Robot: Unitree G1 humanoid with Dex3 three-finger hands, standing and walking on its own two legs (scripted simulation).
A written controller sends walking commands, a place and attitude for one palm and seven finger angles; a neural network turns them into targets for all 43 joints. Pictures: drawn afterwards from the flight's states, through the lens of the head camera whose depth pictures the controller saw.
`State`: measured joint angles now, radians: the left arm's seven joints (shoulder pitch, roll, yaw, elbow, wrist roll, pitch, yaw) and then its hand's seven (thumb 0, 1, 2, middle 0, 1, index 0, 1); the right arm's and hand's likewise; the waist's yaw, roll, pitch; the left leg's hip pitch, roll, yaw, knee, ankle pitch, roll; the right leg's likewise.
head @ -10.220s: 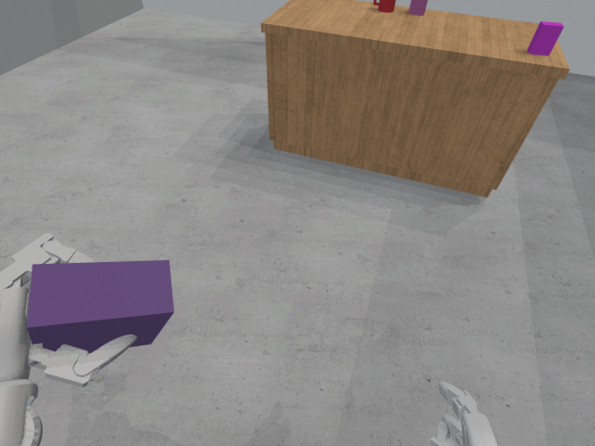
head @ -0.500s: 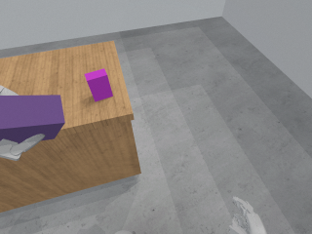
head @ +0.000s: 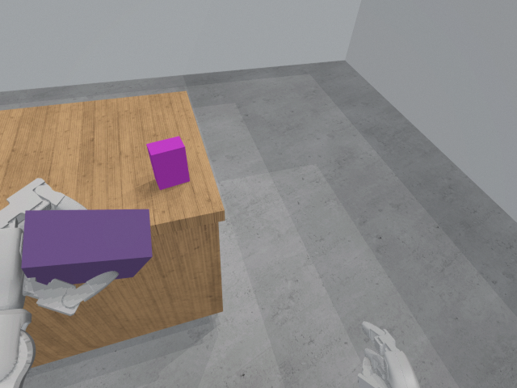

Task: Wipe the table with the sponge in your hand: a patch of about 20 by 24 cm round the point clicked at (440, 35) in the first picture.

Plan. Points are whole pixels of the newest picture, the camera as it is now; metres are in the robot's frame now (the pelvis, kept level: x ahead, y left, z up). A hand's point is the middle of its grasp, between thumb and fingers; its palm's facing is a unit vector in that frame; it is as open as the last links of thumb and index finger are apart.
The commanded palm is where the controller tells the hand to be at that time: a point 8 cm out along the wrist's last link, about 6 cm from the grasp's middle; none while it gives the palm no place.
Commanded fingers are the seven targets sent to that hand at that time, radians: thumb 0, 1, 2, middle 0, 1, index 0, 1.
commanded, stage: come to a stop and stand still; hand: left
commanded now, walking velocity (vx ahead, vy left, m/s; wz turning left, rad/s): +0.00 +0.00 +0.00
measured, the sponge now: (106, 249) +0.23 +0.21 +0.15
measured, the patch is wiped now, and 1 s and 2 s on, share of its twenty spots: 0.00 0.00 0.00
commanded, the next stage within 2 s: look again from close up in 0.44 s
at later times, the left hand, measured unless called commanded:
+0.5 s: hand (60, 236) +0.24 +0.27 +0.15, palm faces +0.37 -0.85 -0.37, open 9.8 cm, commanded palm +0.18 +0.30 +0.17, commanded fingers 0.00 0.10 1.30 -1.20 -1.60 -1.20 -1.60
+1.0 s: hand (73, 243) +0.23 +0.25 +0.15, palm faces +0.38 -0.85 -0.37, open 9.8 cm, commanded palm +0.18 +0.29 +0.17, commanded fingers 0.00 0.10 1.30 -1.20 -1.60 -1.20 -1.60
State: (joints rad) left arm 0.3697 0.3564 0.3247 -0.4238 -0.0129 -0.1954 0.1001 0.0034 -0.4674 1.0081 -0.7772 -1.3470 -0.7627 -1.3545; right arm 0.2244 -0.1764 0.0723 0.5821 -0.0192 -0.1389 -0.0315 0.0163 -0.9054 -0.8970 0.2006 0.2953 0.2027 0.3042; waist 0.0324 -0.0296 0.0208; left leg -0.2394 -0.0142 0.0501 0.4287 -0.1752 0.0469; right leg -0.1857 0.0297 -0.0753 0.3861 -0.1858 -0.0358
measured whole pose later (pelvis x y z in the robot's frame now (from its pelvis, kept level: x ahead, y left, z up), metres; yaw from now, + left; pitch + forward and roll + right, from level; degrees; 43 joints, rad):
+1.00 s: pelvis +0.02 +0.01 +0.00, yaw +1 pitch +0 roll -2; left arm 0.45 0.35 0.31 -0.43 -0.04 -0.15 0.11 0.00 -0.46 1.01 -0.77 -1.35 -0.76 -1.36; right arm 0.20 -0.23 0.03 0.57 -0.01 -0.06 -0.06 0.02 -0.91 -0.90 0.20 0.30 0.20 0.30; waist 0.02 0.01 -0.01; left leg -0.24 -0.02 0.04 0.46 -0.22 0.05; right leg -0.16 0.03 -0.08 0.37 -0.21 -0.03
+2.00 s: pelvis +0.02 +0.13 -0.01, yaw -2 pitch +0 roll +0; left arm 0.50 0.41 0.37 -0.52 -0.05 -0.21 0.11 0.00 -0.46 1.01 -0.77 -1.35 -0.76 -1.36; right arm 0.22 -0.23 0.01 0.61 0.00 -0.03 0.00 0.01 -0.91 -0.90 0.20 0.30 0.20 0.30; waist -0.01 0.00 0.03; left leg -0.49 -0.04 0.01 0.99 -0.37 -0.01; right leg -0.27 -0.04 -0.09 0.57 -0.30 -0.02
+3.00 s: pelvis +0.04 +0.36 -0.03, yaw +1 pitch -2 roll +0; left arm 0.43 0.40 0.38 -0.50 -0.01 -0.18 0.13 0.00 -0.46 1.02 -0.77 -1.35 -0.76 -1.36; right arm 0.20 -0.23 -0.04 0.61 0.02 -0.12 -0.04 0.02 -0.91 -0.90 0.20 0.29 0.20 0.30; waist -0.02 -0.02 0.07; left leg -0.35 0.04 0.02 0.70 -0.31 -0.02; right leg -0.29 -0.09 -0.04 0.71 -0.39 0.03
